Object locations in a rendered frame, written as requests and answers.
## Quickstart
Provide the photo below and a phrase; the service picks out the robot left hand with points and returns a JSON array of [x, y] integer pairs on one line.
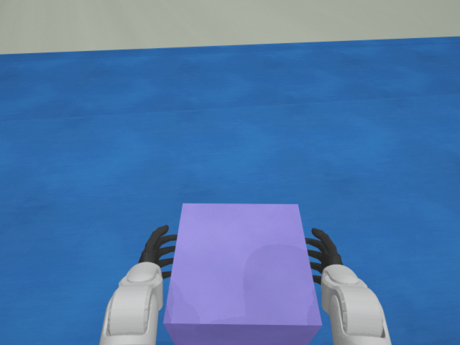
[[152, 253]]

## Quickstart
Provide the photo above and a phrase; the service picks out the carton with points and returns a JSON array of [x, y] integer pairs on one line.
[[241, 275]]

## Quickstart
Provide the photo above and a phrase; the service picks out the robot right forearm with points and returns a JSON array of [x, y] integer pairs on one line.
[[356, 315]]

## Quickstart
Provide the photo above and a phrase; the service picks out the robot left forearm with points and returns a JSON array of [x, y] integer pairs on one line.
[[132, 313]]

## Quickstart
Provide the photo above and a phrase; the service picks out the robot right hand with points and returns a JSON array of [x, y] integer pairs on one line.
[[327, 256]]

